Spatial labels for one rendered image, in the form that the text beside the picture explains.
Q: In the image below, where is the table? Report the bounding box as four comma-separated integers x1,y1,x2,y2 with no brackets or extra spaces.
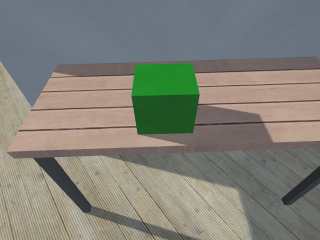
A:
6,57,320,213

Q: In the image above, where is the carton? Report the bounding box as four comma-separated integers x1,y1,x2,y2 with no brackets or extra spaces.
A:
131,63,200,135

